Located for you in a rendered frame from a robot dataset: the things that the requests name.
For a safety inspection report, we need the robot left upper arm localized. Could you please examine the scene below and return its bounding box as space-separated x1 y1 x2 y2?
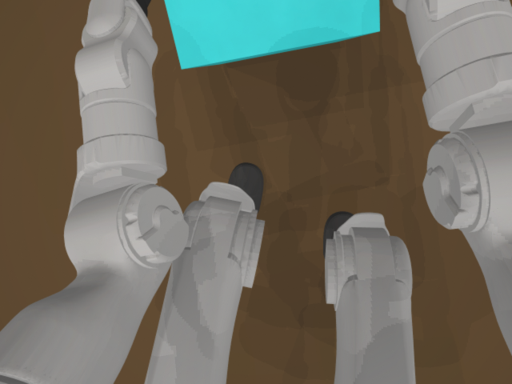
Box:
0 182 189 384

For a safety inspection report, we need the carton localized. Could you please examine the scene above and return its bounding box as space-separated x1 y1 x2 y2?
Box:
164 0 380 69

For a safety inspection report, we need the robot left shin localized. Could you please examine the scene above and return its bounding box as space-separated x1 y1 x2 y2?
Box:
183 182 255 247

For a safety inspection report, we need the robot left forearm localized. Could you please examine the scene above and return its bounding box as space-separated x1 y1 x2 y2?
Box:
68 0 167 215

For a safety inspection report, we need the robot right thigh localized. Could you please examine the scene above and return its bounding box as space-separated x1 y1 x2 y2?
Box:
325 227 416 384

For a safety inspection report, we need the robot right forearm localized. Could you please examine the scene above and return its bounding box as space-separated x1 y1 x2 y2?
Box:
393 0 512 132

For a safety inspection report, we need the robot right upper arm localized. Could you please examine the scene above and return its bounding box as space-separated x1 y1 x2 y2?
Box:
423 121 512 355

